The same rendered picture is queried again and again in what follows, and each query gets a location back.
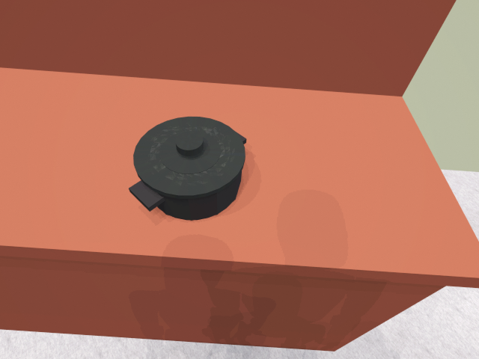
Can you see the table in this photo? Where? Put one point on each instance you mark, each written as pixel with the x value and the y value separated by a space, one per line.
pixel 343 218

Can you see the pot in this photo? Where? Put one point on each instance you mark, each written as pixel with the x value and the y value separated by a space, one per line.
pixel 188 209

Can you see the knob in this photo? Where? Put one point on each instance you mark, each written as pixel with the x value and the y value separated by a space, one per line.
pixel 189 143

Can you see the lid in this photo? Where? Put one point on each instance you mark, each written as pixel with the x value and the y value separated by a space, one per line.
pixel 161 168

